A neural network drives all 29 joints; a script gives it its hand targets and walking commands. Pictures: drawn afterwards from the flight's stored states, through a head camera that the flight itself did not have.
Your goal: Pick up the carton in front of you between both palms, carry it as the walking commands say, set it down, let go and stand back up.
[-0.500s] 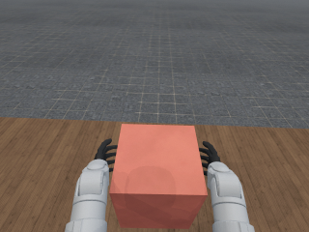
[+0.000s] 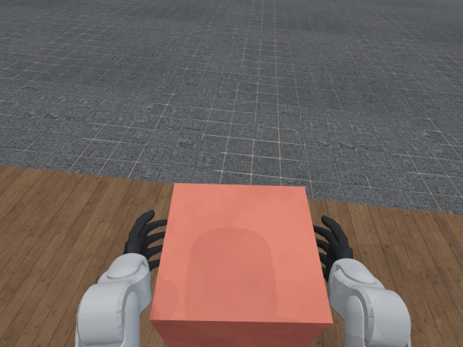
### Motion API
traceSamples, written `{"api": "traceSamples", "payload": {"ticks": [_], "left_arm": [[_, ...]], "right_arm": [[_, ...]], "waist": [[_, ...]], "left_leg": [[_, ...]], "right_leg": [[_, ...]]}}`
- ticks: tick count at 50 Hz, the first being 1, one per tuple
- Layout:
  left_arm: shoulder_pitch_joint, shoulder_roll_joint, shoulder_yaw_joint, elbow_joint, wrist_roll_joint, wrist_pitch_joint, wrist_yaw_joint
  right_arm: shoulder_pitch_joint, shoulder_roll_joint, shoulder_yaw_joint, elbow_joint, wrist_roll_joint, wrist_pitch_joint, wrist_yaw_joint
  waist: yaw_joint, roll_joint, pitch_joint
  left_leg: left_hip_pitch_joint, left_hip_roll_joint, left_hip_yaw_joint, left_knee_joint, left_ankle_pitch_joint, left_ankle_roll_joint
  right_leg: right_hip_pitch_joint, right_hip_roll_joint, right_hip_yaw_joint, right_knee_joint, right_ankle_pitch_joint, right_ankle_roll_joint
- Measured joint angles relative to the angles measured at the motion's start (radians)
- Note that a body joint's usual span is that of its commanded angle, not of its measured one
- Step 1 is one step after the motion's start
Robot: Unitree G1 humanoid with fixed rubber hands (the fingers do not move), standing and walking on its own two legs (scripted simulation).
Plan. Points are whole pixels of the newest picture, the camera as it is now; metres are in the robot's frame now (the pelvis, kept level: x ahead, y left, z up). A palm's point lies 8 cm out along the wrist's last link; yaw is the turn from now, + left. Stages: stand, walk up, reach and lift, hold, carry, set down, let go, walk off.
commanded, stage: carry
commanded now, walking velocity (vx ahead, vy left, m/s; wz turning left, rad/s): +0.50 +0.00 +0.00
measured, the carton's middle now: (236, 276) +0.26 +0.00 +0.02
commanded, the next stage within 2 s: none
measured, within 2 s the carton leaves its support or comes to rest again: neither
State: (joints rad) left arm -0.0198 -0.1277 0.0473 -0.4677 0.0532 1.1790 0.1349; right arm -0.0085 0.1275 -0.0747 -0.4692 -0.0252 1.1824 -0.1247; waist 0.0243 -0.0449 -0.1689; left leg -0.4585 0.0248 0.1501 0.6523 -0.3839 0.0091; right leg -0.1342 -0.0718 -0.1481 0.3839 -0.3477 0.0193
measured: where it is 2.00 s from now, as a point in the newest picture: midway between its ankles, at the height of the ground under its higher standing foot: (227, 225)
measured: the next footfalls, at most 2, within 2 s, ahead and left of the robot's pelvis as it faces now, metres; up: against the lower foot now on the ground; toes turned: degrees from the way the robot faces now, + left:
left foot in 0.04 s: +0.12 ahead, +0.10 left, +0.00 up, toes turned +9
right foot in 0.48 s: +0.49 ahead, -0.10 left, +0.00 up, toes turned -13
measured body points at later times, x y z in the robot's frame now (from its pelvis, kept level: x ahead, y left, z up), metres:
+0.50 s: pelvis +0.33 -0.02 -0.03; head +0.31 -0.02 +0.42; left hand +0.57 +0.13 +0.06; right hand +0.57 -0.17 +0.05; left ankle +0.10 +0.09 -0.72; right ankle +0.45 -0.09 -0.74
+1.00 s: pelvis +0.67 +0.00 -0.03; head +0.65 +0.01 +0.42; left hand +0.93 +0.15 +0.08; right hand +0.92 -0.15 +0.09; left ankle +0.81 +0.08 -0.74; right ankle +0.46 -0.09 -0.73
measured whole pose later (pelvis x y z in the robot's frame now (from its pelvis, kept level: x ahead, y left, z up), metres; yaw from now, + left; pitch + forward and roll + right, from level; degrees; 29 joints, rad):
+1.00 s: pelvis +0.67 +0.00 -0.03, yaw -1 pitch +2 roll +1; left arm -0.03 -0.12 0.06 -0.56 0.02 1.18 0.14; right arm -0.03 0.13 -0.06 -0.56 -0.02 1.19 -0.15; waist 0.00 -0.03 -0.10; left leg -0.51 0.04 0.22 0.54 -0.09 0.07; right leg 0.10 -0.07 -0.21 0.45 -0.54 0.02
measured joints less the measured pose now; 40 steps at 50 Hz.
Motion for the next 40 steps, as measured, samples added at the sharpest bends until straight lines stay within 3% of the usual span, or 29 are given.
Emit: {"api": "traceSamples", "payload": {"ticks": [2, 3, 6, 9, 15, 22, 24, 25, 27, 28, 30, 35, 40], "left_arm": [[0.018, 0.0, 0.002, -0.053, -0.011, 0.013, 0.01], [0.024, 0.0, 0.009, -0.073, -0.017, 0.018, 0.013], [0.026, 0.0, 0.039, -0.076, -0.039, 0.039, 0.022], [0.015, 0.001, 0.034, -0.051, -0.051, 0.055, 0.022], [0.028, -0.001, 0.007, -0.05, -0.033, 0.03, 0.0], [0.074, -0.004, -0.003, -0.089, -0.009, 0.012, -0.003], [0.072, -0.004, -0.006, -0.08, -0.011, 0.011, -0.003], [0.064, -0.004, -0.01, -0.056, -0.009, 0.003, -0.003], [0.047, -0.002, -0.012, -0.009, -0.007, -0.003, -0.003], [0.045, -0.002, -0.01, 0.003, -0.008, -0.005, -0.003], [0.058, -0.004, -0.006, 0.006, -0.011, -0.013, -0.004], [0.094, -0.008, -0.004, -0.011, -0.008, -0.046, -0.012], [0.101, -0.007, -0.014, -0.032, -0.01, -0.056, -0.016]], "right_arm": [[0.006, 0.0, 0.011, -0.034, 0.007, 0.008, -0.001], [0.003, 0.001, 0.02, -0.04, 0.009, 0.009, -0.002], [0.001, 0.0, 0.04, -0.02, 0.009, 0.015, -0.013], [0.026, 0.002, 0.032, -0.037, 0.009, 0.034, -0.026], [0.043, 0.003, 0.021, -0.067, 0.011, 0.034, -0.03], [0.041, 0.003, 0.031, -0.061, 0.013, 0.022, -0.017], [0.048, 0.003, 0.03, -0.062, 0.007, 0.02, -0.014], [0.046, 0.002, 0.022, -0.051, 0.004, 0.017, -0.012], [0.04, 0.002, 0.01, -0.022, -0.002, 0.015, -0.01], [0.041, 0.002, 0.009, -0.013, -0.007, 0.015, -0.009], [0.049, 0.003, 0.018, -0.007, -0.016, 0.008, -0.004], [0.083, 0.007, 0.044, -0.011, -0.04, -0.035, 0.012], [0.101, 0.008, 0.046, -0.046, -0.041, -0.043, 0.011]], "waist": [[0.009, -0.004, 0.016], [0.015, -0.008, 0.018], [0.001, 0.009, 0.007], [-0.024, 0.041, 0.002], [-0.073, 0.069, 0.003], [-0.06, 0.063, 0.032], [-0.045, 0.069, 0.043], [-0.031, 0.086, 0.048], [-0.006, 0.084, 0.063], [0.001, 0.077, 0.073], [0.011, 0.065, 0.088], [0.021, 0.043, 0.079], [0.004, 0.039, 0.048]], "left_leg": [[0.026, -0.004, 0.043, -0.122, 0.101, 0.006], [0.046, -0.007, 0.061, -0.126, 0.18, 0.028], [0.081, -0.01, 0.082, -0.078, 0.108, 0.075], [0.163, -0.011, 0.077, -0.16, 0.089, 0.058], [0.363, -0.004, 0.049, -0.355, 0.081, 0.039], [0.57, 0.022, 0.032, -0.383, -0.058, -0.022], [0.579, 0.05, 0.035, -0.247, -0.142, -0.036], [0.531, 0.08, 0.027, -0.098, -0.125, -0.034], [0.36, 0.073, -0.059, 0.274, -0.087, -0.024], [0.272, 0.059, -0.087, 0.419, -0.062, -0.012], [0.126, 0.052, -0.098, 0.546, 0.006, 0.007], [-0.078, 0.077, -0.061, 0.368, 0.128, 0.008], [-0.143, 0.092, -0.027, 0.086, 0.259, -0.011]], "right_leg": [[0.034, -0.016, 0.01, 0.046, -0.059, 0.018], [0.028, -0.031, 0.015, 0.113, -0.103, 0.021], [-0.125, -0.028, 0.061, 0.496, -0.146, -0.001], [-0.292, -0.013, 0.058, 0.702, -0.096, -0.025], [-0.461, -0.011, 0.026, 0.471, 0.111, -0.019], [-0.442, 0.021, -0.074, 0.154, 0.282, -0.053], [-0.375, 0.045, -0.109, 0.116, 0.271, -0.07], [-0.376, 0.052, -0.121, 0.166, 0.254, -0.097], [-0.362, 0.048, -0.129, 0.218, 0.185, -0.13], [-0.338, 0.045, -0.131, 0.204, 0.167, -0.134], [-0.274, 0.046, -0.129, 0.137, 0.168, -0.12], [-0.115, 0.047, -0.107, -0.026, 0.158, -0.105], [0.036, 0.049, -0.088, -0.125, 0.109, -0.077]]}}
